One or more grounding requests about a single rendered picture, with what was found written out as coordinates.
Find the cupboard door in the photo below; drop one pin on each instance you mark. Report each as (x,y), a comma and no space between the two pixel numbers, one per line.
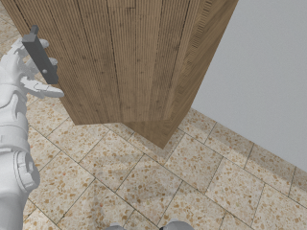
(119,61)

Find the robot left hand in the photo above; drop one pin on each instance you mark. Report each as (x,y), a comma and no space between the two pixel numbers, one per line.
(13,71)

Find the robot right thigh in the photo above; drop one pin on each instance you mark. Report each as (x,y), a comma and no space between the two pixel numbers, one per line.
(178,225)

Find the handle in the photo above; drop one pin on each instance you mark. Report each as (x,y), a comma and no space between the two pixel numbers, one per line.
(39,56)

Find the robot left forearm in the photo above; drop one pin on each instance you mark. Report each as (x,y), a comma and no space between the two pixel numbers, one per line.
(14,126)

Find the robot right shin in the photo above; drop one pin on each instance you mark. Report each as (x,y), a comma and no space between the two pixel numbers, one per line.
(172,219)

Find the left robot upper arm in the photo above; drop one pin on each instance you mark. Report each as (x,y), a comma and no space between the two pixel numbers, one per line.
(18,177)

